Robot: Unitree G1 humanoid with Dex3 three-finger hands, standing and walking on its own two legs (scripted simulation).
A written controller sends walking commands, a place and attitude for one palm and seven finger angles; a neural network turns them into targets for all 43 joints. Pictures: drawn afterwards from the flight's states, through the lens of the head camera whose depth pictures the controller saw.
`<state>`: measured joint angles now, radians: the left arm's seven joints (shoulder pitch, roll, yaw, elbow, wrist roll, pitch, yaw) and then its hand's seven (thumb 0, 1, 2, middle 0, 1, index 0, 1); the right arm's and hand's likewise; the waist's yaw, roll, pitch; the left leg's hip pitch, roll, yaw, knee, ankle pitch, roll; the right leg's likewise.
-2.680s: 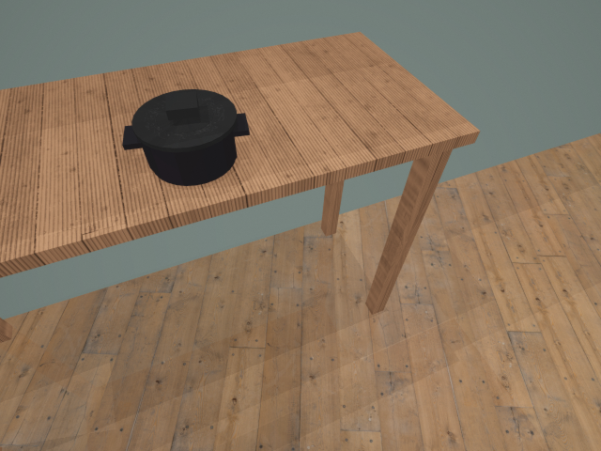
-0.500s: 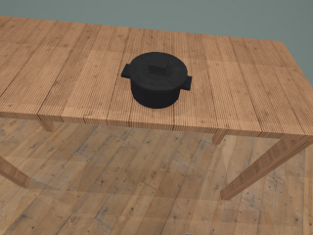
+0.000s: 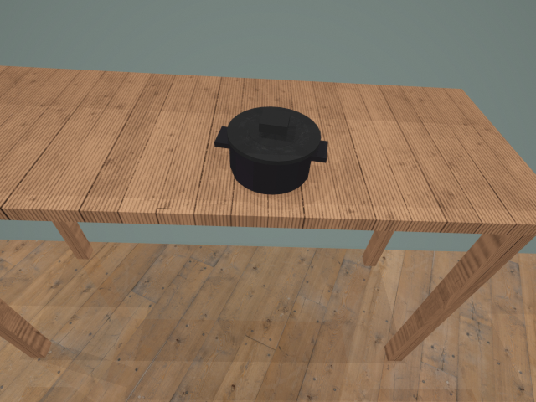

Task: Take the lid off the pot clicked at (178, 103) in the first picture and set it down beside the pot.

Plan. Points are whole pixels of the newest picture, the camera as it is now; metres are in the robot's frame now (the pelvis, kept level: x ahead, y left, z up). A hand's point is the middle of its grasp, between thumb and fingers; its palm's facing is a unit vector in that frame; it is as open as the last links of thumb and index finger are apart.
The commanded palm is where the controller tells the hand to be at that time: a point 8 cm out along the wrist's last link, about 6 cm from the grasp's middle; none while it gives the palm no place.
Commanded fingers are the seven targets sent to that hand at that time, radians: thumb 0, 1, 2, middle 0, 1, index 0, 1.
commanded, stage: come to a stop and stand still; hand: left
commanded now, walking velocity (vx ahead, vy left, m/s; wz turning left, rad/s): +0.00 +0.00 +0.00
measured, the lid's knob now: (274, 121) +0.52 +0.03 +0.17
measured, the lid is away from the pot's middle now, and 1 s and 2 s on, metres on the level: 0.00 0.00 0.00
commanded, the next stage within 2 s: look again from close up in 0.50 s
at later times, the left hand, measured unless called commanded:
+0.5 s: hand out of the picture -0.01 +0.21 -0.15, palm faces +0.00 -0.98 -0.19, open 7.3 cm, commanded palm none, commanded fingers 0.00 0.90 0.90 -0.20 -0.30 -0.20 -0.30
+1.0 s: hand out of the picture -0.01 +0.18 -0.16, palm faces +0.02 -0.99 -0.16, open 7.3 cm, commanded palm none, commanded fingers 0.00 0.90 0.90 -0.20 -0.30 -0.20 -0.30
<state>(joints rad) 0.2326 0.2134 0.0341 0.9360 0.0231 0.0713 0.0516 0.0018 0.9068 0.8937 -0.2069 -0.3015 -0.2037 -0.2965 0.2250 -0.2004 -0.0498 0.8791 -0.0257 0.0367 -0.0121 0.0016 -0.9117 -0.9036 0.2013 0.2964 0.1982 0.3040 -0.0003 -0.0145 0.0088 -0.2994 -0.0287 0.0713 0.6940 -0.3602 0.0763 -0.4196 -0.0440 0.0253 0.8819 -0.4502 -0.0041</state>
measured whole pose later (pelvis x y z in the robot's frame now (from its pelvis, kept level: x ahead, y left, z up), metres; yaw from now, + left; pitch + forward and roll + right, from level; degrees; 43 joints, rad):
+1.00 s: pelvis +0.00 +0.02 +0.02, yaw -1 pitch +0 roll +0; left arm 0.31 0.13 -0.01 1.09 0.02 0.00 0.03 0.00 0.91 0.89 -0.20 -0.30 -0.20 -0.30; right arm 0.29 -0.15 0.00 1.07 -0.01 -0.02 -0.04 0.01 -0.92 -0.90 0.20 0.30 0.20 0.30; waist 0.01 -0.01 0.01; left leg -0.19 -0.10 0.10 0.37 -0.18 0.11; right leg -0.20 0.01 -0.01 0.45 -0.25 -0.02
